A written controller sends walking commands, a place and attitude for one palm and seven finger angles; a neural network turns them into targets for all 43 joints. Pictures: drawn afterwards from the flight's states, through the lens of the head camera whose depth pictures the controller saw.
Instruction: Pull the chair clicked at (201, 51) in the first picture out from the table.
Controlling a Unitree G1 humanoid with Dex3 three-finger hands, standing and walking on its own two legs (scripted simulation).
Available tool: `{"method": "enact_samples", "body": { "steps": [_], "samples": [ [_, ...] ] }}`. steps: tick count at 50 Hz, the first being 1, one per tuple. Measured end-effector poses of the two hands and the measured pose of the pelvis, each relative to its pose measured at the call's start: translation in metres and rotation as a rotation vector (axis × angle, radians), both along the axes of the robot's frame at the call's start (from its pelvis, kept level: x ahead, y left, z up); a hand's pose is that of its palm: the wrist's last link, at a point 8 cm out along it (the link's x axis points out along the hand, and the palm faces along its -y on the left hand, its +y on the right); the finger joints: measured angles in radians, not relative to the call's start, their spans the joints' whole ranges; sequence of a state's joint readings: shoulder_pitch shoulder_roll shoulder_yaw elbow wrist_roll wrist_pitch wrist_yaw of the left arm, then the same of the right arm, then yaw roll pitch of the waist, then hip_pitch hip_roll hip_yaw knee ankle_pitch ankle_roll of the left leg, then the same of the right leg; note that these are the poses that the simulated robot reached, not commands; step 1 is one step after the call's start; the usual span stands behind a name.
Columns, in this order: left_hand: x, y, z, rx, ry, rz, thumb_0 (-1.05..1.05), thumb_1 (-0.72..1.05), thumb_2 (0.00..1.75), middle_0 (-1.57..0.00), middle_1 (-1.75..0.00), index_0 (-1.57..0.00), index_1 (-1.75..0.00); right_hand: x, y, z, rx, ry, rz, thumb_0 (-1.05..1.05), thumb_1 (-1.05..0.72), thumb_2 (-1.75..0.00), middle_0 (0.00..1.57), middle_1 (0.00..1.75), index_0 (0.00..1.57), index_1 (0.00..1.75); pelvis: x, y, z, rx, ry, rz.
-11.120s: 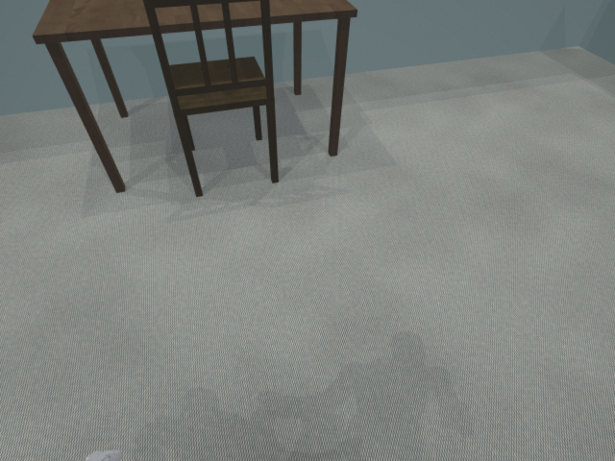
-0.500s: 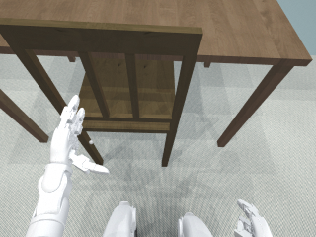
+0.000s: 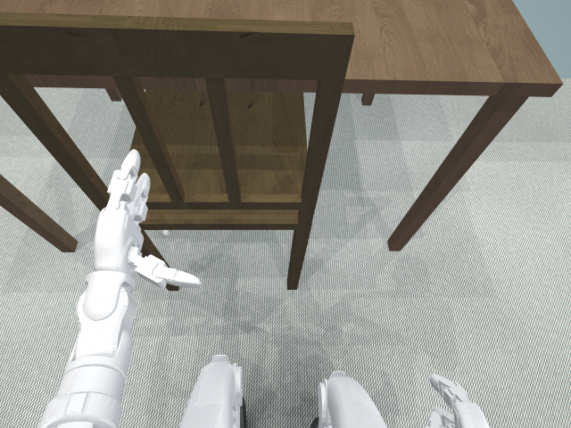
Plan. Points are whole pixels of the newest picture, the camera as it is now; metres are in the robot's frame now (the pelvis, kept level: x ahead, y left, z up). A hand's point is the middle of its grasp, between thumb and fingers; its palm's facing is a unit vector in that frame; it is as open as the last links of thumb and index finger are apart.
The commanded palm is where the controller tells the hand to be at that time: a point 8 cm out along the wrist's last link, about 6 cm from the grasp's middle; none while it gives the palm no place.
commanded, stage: aim the fingers beside a spindle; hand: left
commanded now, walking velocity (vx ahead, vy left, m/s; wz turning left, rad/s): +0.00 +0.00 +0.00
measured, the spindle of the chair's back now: (157, 148) +0.51 +0.20 +0.04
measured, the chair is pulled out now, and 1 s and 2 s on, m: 0.00 0.00 0.00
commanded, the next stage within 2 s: push the fingers through the gap in 0.44 s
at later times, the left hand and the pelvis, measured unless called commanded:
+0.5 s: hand (165, 235) +0.37 +0.17 +0.03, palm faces +0.02 -1.00 -0.05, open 16.9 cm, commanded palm +0.34 +0.22 +0.02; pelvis +0.00 +0.00 +0.00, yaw +0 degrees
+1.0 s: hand (168, 208) +0.41 +0.17 +0.02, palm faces +0.02 -1.00 -0.05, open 16.9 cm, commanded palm +0.39 +0.22 +0.02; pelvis +0.00 +0.01 +0.00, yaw +0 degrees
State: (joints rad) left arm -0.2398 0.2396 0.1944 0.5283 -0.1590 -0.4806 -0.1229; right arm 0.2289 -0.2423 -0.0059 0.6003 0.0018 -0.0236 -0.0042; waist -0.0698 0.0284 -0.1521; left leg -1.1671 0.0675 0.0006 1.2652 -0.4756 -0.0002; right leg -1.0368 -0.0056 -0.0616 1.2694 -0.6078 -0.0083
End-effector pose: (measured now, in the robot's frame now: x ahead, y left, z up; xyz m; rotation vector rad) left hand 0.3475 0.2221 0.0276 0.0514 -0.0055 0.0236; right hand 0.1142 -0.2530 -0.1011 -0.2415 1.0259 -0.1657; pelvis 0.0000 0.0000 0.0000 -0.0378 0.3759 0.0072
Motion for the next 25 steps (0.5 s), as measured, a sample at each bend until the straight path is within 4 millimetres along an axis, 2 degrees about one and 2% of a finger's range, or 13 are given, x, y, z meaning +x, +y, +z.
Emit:
{"method": "enact_samples", "body": {
  "steps": [12,25],
  "samples": [
    [-0.01,-0.003,0.001,-0.006,-0.001,-0.007,-0.01,-0.5,0.3,-0.06,-0.08,-0.06,-0.08,0.004,-0.002,0.002,-0.002,-0.006,0.009,0.01,-0.91,-0.9,0.2,0.3,0.2,0.3,0.0,-0.002,0.002,0.0,-0.005,0.006],
    [-0.004,0.0,0.001,-0.005,-0.004,-0.006,-0.01,-0.5,0.3,-0.06,-0.08,-0.06,-0.08,0.012,-0.001,0.003,-0.001,-0.03,0.018,0.01,-0.91,-0.9,0.2,0.3,0.2,0.3,-0.001,-0.002,0.0,-0.001,-0.004,0.004]
  ]
}}
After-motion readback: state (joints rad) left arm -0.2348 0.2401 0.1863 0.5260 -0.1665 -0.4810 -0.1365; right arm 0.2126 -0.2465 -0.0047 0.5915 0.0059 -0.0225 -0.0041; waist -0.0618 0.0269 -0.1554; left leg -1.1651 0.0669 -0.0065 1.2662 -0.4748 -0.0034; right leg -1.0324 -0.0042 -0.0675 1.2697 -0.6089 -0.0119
